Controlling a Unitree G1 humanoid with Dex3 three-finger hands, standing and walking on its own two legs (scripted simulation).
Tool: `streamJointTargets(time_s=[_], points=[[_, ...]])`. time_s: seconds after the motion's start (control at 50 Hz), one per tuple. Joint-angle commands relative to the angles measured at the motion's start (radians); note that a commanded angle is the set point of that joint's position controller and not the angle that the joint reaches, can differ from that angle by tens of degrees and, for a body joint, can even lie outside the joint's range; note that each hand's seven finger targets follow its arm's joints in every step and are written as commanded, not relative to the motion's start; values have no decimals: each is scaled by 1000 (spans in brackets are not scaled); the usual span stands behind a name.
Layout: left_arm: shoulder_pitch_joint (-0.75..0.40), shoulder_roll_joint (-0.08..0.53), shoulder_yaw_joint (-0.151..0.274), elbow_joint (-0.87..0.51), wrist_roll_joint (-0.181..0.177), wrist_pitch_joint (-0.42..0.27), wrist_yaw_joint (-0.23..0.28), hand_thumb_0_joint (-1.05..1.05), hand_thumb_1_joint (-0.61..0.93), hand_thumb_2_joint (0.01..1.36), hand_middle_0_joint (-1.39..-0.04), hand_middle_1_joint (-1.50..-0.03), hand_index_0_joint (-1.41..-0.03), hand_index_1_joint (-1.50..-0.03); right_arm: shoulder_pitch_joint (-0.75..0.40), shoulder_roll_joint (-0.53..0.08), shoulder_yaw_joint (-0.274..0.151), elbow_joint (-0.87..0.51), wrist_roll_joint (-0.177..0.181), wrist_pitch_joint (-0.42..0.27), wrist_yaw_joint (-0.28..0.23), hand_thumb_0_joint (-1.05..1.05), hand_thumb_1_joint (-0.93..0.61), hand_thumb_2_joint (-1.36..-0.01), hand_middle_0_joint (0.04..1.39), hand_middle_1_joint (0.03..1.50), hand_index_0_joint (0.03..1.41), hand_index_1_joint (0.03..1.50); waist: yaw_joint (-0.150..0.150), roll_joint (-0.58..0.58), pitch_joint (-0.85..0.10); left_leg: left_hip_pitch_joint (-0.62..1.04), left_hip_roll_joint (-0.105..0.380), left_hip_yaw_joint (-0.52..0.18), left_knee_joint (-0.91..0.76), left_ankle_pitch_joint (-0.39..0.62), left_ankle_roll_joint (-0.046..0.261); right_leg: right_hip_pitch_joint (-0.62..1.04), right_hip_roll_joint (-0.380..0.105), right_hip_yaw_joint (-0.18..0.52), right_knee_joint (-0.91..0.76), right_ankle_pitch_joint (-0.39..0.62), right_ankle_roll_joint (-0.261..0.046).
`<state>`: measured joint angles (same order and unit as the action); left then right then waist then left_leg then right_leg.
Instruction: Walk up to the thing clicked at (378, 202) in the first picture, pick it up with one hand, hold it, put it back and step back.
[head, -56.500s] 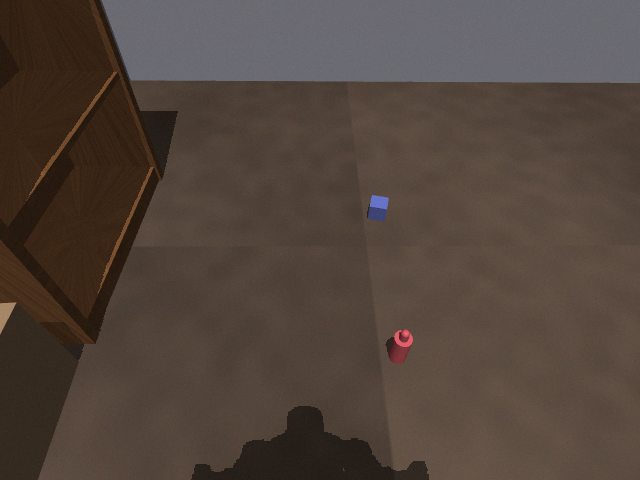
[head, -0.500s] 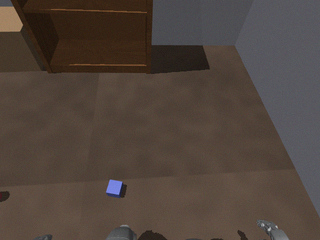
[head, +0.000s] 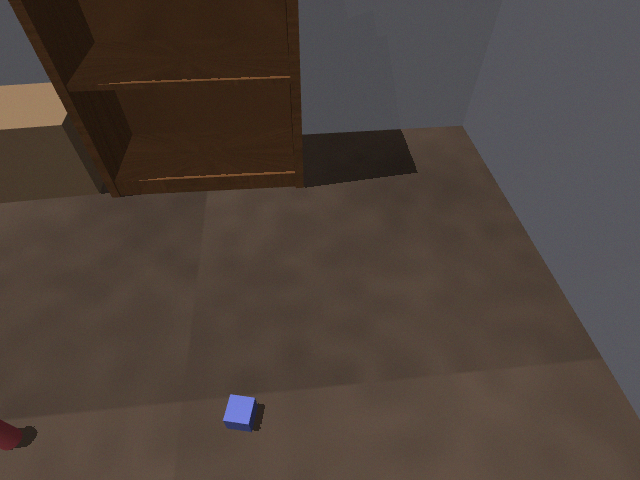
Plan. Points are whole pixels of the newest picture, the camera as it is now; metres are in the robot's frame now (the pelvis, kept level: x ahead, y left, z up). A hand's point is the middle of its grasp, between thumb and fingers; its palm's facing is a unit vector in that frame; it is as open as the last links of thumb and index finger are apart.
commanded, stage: walk up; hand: left
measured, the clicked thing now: (241, 413) +0.43 +0.23 -0.74
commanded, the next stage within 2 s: none
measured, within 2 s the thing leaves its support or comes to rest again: neither
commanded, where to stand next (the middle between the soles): +0.05 -0.01 m, yaw -1 degrees
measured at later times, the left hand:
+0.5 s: hand out of the picture +0.07 +0.26 -0.15, palm faces -0.02 -0.93 -0.35, open 7.4 cm
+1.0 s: hand out of the picture -0.01 +0.27 -0.16, palm faces +0.01 -0.89 -0.45, open 7.4 cm
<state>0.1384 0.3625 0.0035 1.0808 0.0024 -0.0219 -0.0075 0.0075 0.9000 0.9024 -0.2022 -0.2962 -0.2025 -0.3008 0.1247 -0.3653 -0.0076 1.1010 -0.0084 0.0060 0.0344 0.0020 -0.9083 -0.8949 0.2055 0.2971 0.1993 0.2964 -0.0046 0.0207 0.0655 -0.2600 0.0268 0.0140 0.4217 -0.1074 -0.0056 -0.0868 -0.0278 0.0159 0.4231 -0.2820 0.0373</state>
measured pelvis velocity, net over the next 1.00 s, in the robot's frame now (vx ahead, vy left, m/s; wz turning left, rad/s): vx -0.06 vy -0.02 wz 0.01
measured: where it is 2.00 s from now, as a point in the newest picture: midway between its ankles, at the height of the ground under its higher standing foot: outside the picture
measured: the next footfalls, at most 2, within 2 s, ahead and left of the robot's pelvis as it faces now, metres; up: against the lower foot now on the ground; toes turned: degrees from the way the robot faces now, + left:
left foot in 1.20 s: -0.08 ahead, +0.13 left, +0.00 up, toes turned +3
right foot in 1.48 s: +0.11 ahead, -0.12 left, +0.00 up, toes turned +3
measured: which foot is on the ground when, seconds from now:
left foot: down 0.00-0.92, up 0.94-1.00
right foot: down 0.00-1.00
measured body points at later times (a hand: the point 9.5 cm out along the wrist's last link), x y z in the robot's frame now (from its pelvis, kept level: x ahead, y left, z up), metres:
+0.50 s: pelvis +0.01 +0.00 +0.00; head +0.02 +0.00 +0.45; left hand +0.08 +0.31 -0.13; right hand +0.10 -0.30 -0.13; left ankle +0.08 +0.12 -0.74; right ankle -0.03 -0.15 -0.74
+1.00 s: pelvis -0.06 -0.02 -0.03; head -0.01 -0.04 +0.42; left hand -0.01 +0.31 -0.13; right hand +0.09 -0.34 -0.15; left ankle +0.02 +0.12 -0.69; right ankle -0.03 -0.15 -0.74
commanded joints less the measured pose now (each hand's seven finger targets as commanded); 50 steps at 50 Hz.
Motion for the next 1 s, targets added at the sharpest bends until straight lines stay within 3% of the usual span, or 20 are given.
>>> streamJointTargets(time_s=[0.0,0.08,0.28,0.38,0.56,0.58,0.6,0.66,0.74,0.78,0.84,0.86,0.88,0.9,0.92,0.94,0.96,0.98], points=[[-41,227,43,-54,0,-17,17,0,900,900,-200,-300,-200,-300,-86,-208,-44,-67,1,-29,-19,0,-900,-900,200,300,200,300,6,-3,-67,90,101,-141,-115,-104,31,-77,-80,58,-115,66,-70],[-33,210,40,-32,-2,-13,16,0,900,900,-200,-300,-200,-300,-84,-207,-44,-49,1,-30,-20,0,-900,-900,200,300,200,300,11,38,-70,61,120,-165,-152,-122,36,-45,-68,44,-114,48,-70],[-46,213,37,-12,4,-13,15,0,900,900,-200,-300,-200,-300,-84,-204,-50,-38,2,-29,-23,0,-900,-900,200,300,200,300,-4,34,-96,106,108,-146,-147,-104,29,-63,-76,48,-131,78,-65],[-52,212,37,-6,6,-18,18,0,900,900,-200,-300,-200,-300,-82,-200,-51,-36,5,-28,-23,0,-900,-900,200,300,200,300,-9,-1,-116,145,104,-126,-110,10,33,-61,-88,49,-141,144,-61],[-56,214,39,-2,7,-17,21,0,900,900,-200,-300,-200,-300,-98,-194,-53,-33,4,-20,-24,0,-900,-900,200,300,200,300,-11,-25,-94,163,95,-117,-100,36,27,-81,-95,49,-158,137,-56],[-49,274,65,-20,-9,-2,31,0,900,900,-200,-300,-200,-300,-112,-255,-75,-44,5,-1,-23,0,-900,-900,200,300,200,300,-4,-3,15,100,92,-116,-12,334,27,-150,-102,46,-48,365,-56],[-21,263,67,-36,-15,4,37,0,900,900,-200,-300,-200,-300,-98,-239,-77,-59,14,7,-25,0,-900,-900,200,300,200,300,-1,-16,-35,130,100,-102,27,447,41,-129,-98,24,-15,439,-56],[-16,251,74,-74,-14,18,41,0,900,900,-200,-300,-200,-300,-91,-232,-88,-90,19,21,-25,0,-900,-900,200,300,200,300,-2,-28,-125,155,98,-90,61,485,62,-106,-85,6,50,444,-68],[10,243,80,-123,-6,42,39,0,900,900,-200,-300,-200,-300,-102,-250,-111,-155,8,48,-21,0,-900,-900,200,300,200,300,-2,29,-196,101,129,-142,53,274,113,-122,-60,10,176,198,-93],[44,239,85,-135,1,52,36,0,900,900,-200,-300,-200,-300,-120,-263,-119,-195,2,59,-17,0,-900,-900,200,300,200,300,5,71,-211,27,157,-186,35,146,154,-120,-34,10,276,29,-104],[191,228,104,-116,1,63,33,0,900,900,-200,-300,-200,-300,-193,-277,-134,-260,-14,69,-14,0,-900,-900,200,300,200,300,57,174,-193,-183,210,-262,-10,-75,195,-57,7,-10,426,-216,-130],[234,237,111,-112,4,64,31,0,900,900,-200,-300,-200,-300,-223,-272,-137,-284,-18,73,-14,0,-900,-900,200,300,200,300,80,157,-161,-269,193,-259,18,-167,182,-47,-17,19,395,-239,-148],[277,266,124,-108,16,62,30,0,900,900,-200,-300,-200,-300,-253,-255,-135,-305,-19,79,-16,0,-900,-900,200,300,200,300,116,51,-115,-336,103,-211,169,-307,133,-92,-118,154,212,-289,-189],[200,368,148,-151,36,51,31,0,900,900,-200,-300,-200,-300,-230,-189,-123,-315,-15,83,-19,0,-900,-900,200,300,200,300,118,-284,-25,-340,-151,-78,560,-442,26,-274,-366,528,-175,-233,-285],[57,427,153,-223,52,39,38,0,900,900,-200,-300,-200,-300,-173,-186,-122,-313,-32,93,-32,0,-900,-900,200,300,200,300,79,-242,38,-302,-143,-222,765,-486,-5,-441,-458,620,-231,-169,-349],[-26,419,158,-253,56,32,45,0,900,900,-200,-300,-200,-300,-107,-220,-137,-298,-29,93,-29,0,-900,-900,200,300,200,300,28,-198,42,-271,-120,-245,855,-452,0,-477,-447,569,-193,-112,-354],[-87,391,151,-272,53,25,52,0,900,900,-200,-300,-200,-300,-47,-233,-143,-285,-19,94,-19,0,-900,-900,200,300,200,300,-21,-128,57,-221,-117,-255,913,-400,2,-538,-388,429,-141,-19,-320],[-134,353,148,-278,54,21,55,0,900,900,-200,-300,-200,-300,19,-228,-151,-263,-8,89,-13,0,-900,-900,200,300,200,300,-61,-114,39,-205,-124,-235,931,-349,-1,-500,-309,301,-95,-5,-277]])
